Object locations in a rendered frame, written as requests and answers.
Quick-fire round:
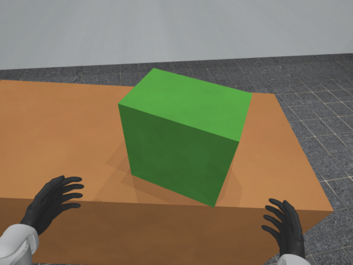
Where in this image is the carton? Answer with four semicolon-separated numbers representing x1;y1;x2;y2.
118;68;252;208

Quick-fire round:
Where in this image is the left robot forearm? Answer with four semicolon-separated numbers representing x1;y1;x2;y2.
0;224;39;265

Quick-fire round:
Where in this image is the pedestal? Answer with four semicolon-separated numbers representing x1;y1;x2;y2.
0;80;334;265

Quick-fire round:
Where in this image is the right robot forearm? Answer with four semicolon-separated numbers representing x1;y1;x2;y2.
277;254;311;265

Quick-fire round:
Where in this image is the left robot hand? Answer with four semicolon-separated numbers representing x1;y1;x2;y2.
19;176;84;236

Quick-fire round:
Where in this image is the right robot hand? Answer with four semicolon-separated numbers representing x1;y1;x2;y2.
261;198;306;259

